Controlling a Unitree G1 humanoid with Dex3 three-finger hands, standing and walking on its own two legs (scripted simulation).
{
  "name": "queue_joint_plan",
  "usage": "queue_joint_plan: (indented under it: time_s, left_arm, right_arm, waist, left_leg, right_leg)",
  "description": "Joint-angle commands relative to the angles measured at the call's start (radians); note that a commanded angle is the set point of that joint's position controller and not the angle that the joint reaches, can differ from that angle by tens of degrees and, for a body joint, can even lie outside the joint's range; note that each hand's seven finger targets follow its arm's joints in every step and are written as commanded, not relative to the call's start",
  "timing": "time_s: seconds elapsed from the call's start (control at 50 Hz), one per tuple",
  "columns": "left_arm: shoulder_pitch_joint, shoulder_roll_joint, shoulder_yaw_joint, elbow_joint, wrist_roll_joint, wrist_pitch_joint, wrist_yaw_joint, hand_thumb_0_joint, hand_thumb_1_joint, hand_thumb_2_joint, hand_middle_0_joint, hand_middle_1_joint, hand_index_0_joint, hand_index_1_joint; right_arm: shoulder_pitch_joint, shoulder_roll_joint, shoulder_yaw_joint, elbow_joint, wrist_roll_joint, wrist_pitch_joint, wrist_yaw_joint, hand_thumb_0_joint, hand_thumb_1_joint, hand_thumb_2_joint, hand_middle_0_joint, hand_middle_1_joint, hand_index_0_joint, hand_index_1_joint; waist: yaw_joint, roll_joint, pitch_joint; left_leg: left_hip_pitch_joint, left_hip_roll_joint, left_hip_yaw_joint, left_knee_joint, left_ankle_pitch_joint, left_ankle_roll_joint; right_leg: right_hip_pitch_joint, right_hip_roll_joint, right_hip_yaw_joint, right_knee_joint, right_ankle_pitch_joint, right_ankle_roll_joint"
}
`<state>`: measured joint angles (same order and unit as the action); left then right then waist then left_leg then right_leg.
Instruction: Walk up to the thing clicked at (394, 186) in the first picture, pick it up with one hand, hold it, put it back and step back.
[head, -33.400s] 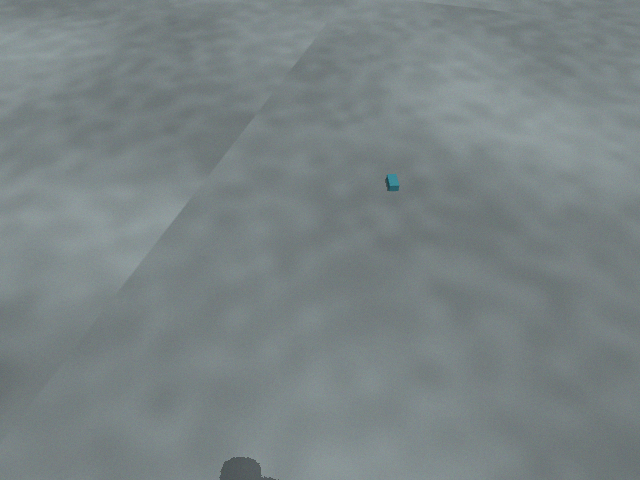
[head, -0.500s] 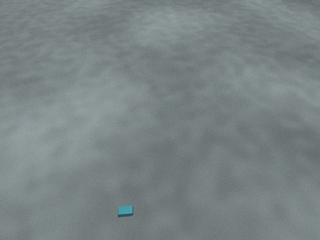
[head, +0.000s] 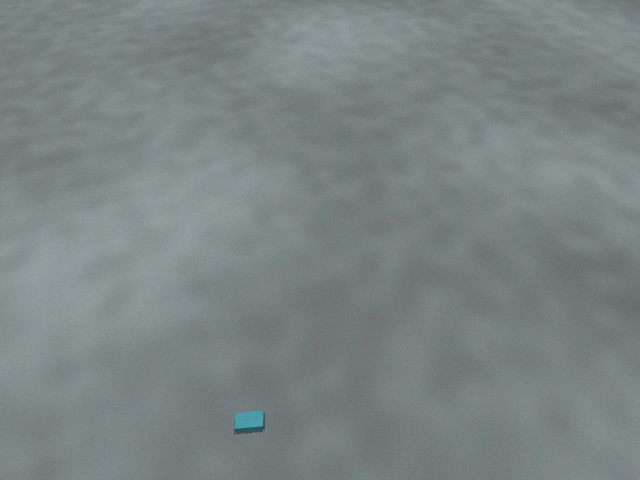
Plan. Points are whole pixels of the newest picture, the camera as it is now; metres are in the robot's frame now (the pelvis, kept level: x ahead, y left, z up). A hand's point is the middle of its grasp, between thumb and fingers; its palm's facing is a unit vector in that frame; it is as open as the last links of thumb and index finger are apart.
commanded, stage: stand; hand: left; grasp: from above
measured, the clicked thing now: (249, 421) +0.42 +0.24 -0.77
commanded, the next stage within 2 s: step back in 0.68 s
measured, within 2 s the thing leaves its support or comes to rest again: neither
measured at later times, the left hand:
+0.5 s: hand out of the picture +0.08 +0.24 -0.16, palm faces +0.00 -0.94 -0.34, open 7.3 cm
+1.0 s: hand out of the picture +0.09 +0.30 -0.18, palm faces -0.01 -0.93 -0.38, open 7.3 cm
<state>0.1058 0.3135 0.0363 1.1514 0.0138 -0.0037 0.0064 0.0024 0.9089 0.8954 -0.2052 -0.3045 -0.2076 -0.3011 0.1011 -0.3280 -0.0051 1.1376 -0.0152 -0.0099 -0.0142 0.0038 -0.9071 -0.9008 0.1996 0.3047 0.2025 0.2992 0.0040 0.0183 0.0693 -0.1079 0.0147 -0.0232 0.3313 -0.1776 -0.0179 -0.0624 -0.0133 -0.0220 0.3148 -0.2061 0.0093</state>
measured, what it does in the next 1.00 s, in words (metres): shifts its weight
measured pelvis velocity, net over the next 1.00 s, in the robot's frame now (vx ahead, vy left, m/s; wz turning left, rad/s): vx -0.05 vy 0.03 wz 0.00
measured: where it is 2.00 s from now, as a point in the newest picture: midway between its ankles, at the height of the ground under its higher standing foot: outside the picture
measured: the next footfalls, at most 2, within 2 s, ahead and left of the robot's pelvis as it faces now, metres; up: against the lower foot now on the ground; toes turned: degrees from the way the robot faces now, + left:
right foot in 1.34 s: -0.11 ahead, -0.10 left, +0.00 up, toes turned -1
left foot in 1.72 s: -0.21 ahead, +0.14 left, +0.00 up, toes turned -2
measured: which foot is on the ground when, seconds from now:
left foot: down 0.00-1.00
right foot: down 0.00-0.96, up 0.98-1.00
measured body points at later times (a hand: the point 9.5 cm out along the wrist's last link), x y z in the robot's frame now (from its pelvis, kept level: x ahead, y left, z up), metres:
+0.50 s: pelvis +0.00 -0.01 +0.00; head +0.00 -0.01 +0.45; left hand +0.08 +0.29 -0.13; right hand +0.07 -0.30 -0.14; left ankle +0.00 +0.13 -0.75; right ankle -0.02 -0.12 -0.75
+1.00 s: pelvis -0.05 +0.03 -0.03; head +0.01 +0.04 +0.42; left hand +0.09 +0.35 -0.15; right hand +0.03 -0.30 -0.14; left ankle -0.04 +0.13 -0.75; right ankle -0.03 -0.12 -0.74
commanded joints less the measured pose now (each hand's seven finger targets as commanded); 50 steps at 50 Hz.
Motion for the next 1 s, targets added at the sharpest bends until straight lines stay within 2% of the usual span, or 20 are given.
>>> queue_joint_plan:
  time_s: [0.0,0.08,0.12,0.26,0.34,0.38,0.62,0.64,0.66,0.7,0.76,0.82,0.84,0.86,0.88,0.9,0.92,0.94,0.96,0.98]
  left_arm:
    - [-0.04,0.205,0.033,-0.066,0.001,-0.021,0.018,0.0,0.9,0.9,-0.2,-0.3,-0.2,-0.301]
    - [-0.035,0.209,0.032,-0.064,0.0,-0.021,0.015,0.0,0.9,0.9,-0.2,-0.3,-0.2,-0.301]
    - [-0.034,0.209,0.031,-0.064,0.0,-0.021,0.015,0.0,0.9,0.9,-0.2,-0.3,-0.2,-0.301]
    - [-0.039,0.214,0.029,-0.076,-0.002,-0.026,0.016,0.0,0.9,0.9,-0.2,-0.3,-0.2,-0.3]
    - [-0.031,0.22,0.03,-0.078,-0.001,-0.025,0.013,0.0,0.9,0.9,-0.2,-0.3,-0.2,-0.3]
    - [-0.037,0.22,0.03,-0.078,0.001,-0.024,0.013,0.0,0.9,0.9,-0.2,-0.3,-0.2,-0.3]
    - [-0.036,0.23,0.025,-0.082,-0.001,-0.027,0.008,0.0,0.9,0.9,-0.2,-0.3,-0.2,-0.3]
    - [-0.037,0.227,0.024,-0.085,0.0,-0.027,0.009,0.0,0.9,0.9,-0.2,-0.3,-0.2,-0.3]
    - [-0.038,0.308,0.065,-0.102,-0.021,-0.017,0.012,0.0,0.9,0.9,-0.2,-0.3,-0.2,-0.3]
    - [-0.01,0.301,0.069,-0.133,-0.024,-0.013,0.018,0.0,0.9,0.9,-0.2,-0.3,-0.2,-0.3]
    - [-0.045,0.313,0.077,-0.19,-0.02,0.0,0.018,0.0,0.9,0.9,-0.2,-0.3,-0.2,-0.3]
    - [-0.124,0.335,0.082,-0.258,0.001,0.015,0.021,0.0,0.9,0.9,-0.2,-0.3,-0.2,-0.3]
    - [-0.14,0.334,0.081,-0.277,0.008,0.016,0.02,0.0,0.9,0.9,-0.2,-0.3,-0.2,-0.3]
    - [-0.149,0.327,0.079,-0.288,0.009,0.017,0.02,0.0,0.9,0.9,-0.2,-0.3,-0.2,-0.3]
    - [-0.147,0.315,0.074,-0.299,0.007,0.021,0.02,0.0,0.9,0.9,-0.2,-0.3,-0.2,-0.3]
    - [-0.13,0.299,0.069,-0.301,0.002,0.027,0.019,0.0,0.9,0.9,-0.2,-0.3,-0.2,-0.3]
    - [-0.107,0.262,0.064,-0.31,-0.013,0.036,0.018,0.0,0.9,0.9,-0.2,-0.3,-0.2,-0.3]
    - [-0.078,0.226,0.058,-0.317,-0.02,0.046,0.023,0.0,0.9,0.9,-0.2,-0.3,-0.2,-0.3]
    - [-0.053,0.23,0.063,-0.315,-0.012,0.051,0.034,0.0,0.9,0.9,-0.2,-0.3,-0.2,-0.3]
    - [-0.047,0.236,0.06,-0.307,-0.009,0.054,0.04,0.0,0.9,0.9,-0.2,-0.3,-0.2,-0.3]
  right_arm:
    - [-0.031,-0.197,-0.037,-0.057,-0.002,-0.017,-0.01,0.0,-0.9,-0.9,0.2,0.3,0.2,0.3]
    - [-0.029,-0.197,-0.037,-0.056,0.0,-0.017,-0.009,0.0,-0.9,-0.9,0.2,0.3,0.2,0.3]
    - [-0.035,-0.199,-0.037,-0.057,-0.001,-0.017,-0.008,0.0,-0.9,-0.9,0.2,0.3,0.2,0.3]
    - [-0.036,-0.206,-0.039,-0.065,0.0,-0.018,-0.006,0.0,-0.9,-0.9,0.2,0.3,0.2,0.3]
    - [-0.036,-0.204,-0.036,-0.067,0.0,-0.019,-0.006,0.0,-0.9,-0.9,0.2,0.3,0.2,0.3]
    - [-0.029,-0.205,-0.035,-0.064,-0.001,-0.017,-0.007,0.0,-0.9,-0.9,0.2,0.3,0.2,0.3]
    - [-0.017,-0.212,-0.036,-0.058,0.0,-0.018,-0.001,0.0,-0.9,-0.9,0.2,0.3,0.2,0.3]
    - [-0.022,-0.215,-0.037,-0.059,-0.002,-0.018,-0.001,0.0,-0.9,-0.9,0.2,0.3,0.2,0.3]
    - [-0.059,-0.275,-0.06,-0.085,0.01,-0.001,0.006,0.0,-0.9,-0.9,0.2,0.3,0.2,0.3]
    - [-0.03,-0.254,-0.062,-0.111,0.026,0.007,0.007,0.0,-0.9,-0.9,0.2,0.3,0.2,0.3]
    - [-0.005,-0.242,-0.072,-0.144,0.027,0.026,0.01,0.0,-0.9,-0.9,0.2,0.3,0.2,0.3]
    - [0.049,-0.238,-0.088,-0.171,0.016,0.051,0.019,0.0,-0.9,-0.9,0.2,0.3,0.2,0.3]
    - [0.082,-0.23,-0.091,-0.179,0.016,0.054,0.022,0.0,-0.9,-0.9,0.2,0.3,0.2,0.3]
    - [0.099,-0.23,-0.093,-0.186,0.018,0.052,0.025,0.0,-0.9,-0.9,0.2,0.3,0.2,0.3]
    - [0.109,-0.233,-0.094,-0.189,0.017,0.045,0.025,0.0,-0.9,-0.9,0.2,0.3,0.2,0.3]
    - [0.114,-0.24,-0.098,-0.192,0.012,0.036,0.021,0.0,-0.9,-0.9,0.2,0.3,0.2,0.3]
    - [0.09,-0.289,-0.109,-0.208,-0.003,0.028,0.017,0.0,-0.9,-0.9,0.2,0.3,0.2,0.3]
    - [0.089,-0.344,-0.121,-0.226,-0.018,0.019,0.016,0.0,-0.9,-0.9,0.2,0.3,0.2,0.3]
    - [0.103,-0.379,-0.127,-0.233,-0.012,0.015,0.012,0.0,-0.9,-0.9,0.2,0.3,0.2,0.3]
    - [0.073,-0.376,-0.128,-0.251,-0.011,0.015,0.008,0.0,-0.9,-0.9,0.2,0.3,0.2,0.3]
  waist:
    - [-0.003,-0.012,-0.096]
    - [-0.003,-0.016,-0.093]
    - [0.0,-0.015,-0.077]
    - [-0.003,-0.014,-0.102]
    - [0.001,-0.014,-0.094]
    - [-0.003,-0.022,-0.071]
    - [-0.009,-0.017,-0.064]
    - [-0.006,-0.009,-0.069]
    - [-0.01,-0.029,0.023]
    - [-0.015,-0.039,-0.085]
    - [-0.022,-0.099,-0.139]
    - [-0.043,-0.2,-0.114]
    - [-0.054,-0.216,-0.108]
    - [-0.061,-0.215,-0.096]
    - [-0.061,-0.186,-0.092]
    - [-0.056,-0.114,-0.095]
    - [-0.038,0.042,-0.094]
    - [-0.029,0.17,-0.072]
    - [-0.041,0.161,-0.115]
    - [-0.04,0.163,-0.126]
  left_leg:
    - [0.03,0.109,-0.079,-0.027,0.218,0.038]
    - [0.03,0.108,-0.075,-0.028,0.227,0.036]
    - [0.027,0.109,-0.078,-0.031,0.195,0.035]
    - [0.033,0.112,-0.073,-0.021,0.241,0.039]
    - [0.037,0.113,-0.074,-0.032,0.218,0.037]
    - [0.016,0.11,-0.073,-0.04,0.166,0.036]
    - [0.008,0.11,-0.08,-0.056,0.11,0.031]
    - [0.002,0.11,-0.078,-0.05,0.113,0.032]
    - [-0.072,0.091,-0.087,0.062,0.289,0.057]
    - [-0.036,0.08,-0.053,0.157,0.363,0.068]
    - [-0.063,0.016,-0.01,0.288,0.234,0.059]
    - [-0.086,-0.051,-0.015,0.505,-0.227,0.066]
    - [-0.1,-0.041,-0.034,0.516,-0.29,0.072]
    - [-0.112,-0.031,-0.035,0.461,-0.265,0.075]
    - [-0.112,-0.024,-0.017,0.364,-0.138,0.072]
    - [-0.121,0.017,-0.037,0.21,0.148,0.073]
    - [-0.116,0.13,-0.187,0.118,0.395,0.117]
    - [-0.034,0.247,-0.358,0.058,0.599,0.18]
    - [-0.019,0.317,-0.403,0.079,0.697,0.248]
    - [-0.033,0.335,-0.435,0.061,0.641,0.266]
  right_leg:
    - [0.004,-0.117,0.078,-0.039,0.197,-0.017]
    - [0.006,-0.117,0.08,-0.039,0.211,-0.02]
    - [-0.008,-0.116,0.08,-0.046,0.176,-0.019]
    - [0.017,-0.121,0.083,-0.041,0.245,-0.021]
    - [0.002,-0.119,0.081,-0.04,0.211,-0.022]
    - [-0.013,-0.115,0.086,-0.057,0.161,-0.02]
    - [-0.029,-0.115,0.096,-0.065,0.098,-0.027]
    - [-0.022,-0.116,0.095,-0.065,0.112,-0.026]
    - [-0.09,-0.109,0.107,0.021,0.317,-0.038]
    - [-0.054,-0.126,0.105,0.069,0.42,-0.074]
    - [-0.084,-0.197,0.17,0.074,0.424,-0.15]
    - [-0.23,-0.318,0.245,0.063,0.359,-0.243]
    - [-0.24,-0.324,0.231,0.091,0.355,-0.248]
    - [-0.233,-0.302,0.211,0.13,0.357,-0.23]
    - [-0.214,-0.259,0.175,0.192,0.352,-0.191]
    - [-0.176,-0.184,0.121,0.286,0.293,-0.137]
    - [-0.21,-0.049,0.063,0.438,0.166,-0.077]
    - [-0.359,0.098,0.068,0.585,-0.277,-0.048]
    - [-0.369,0.121,0.166,0.716,-0.464,-0.047]
    - [-0.38,0.127,0.227,0.807,-0.475,-0.048]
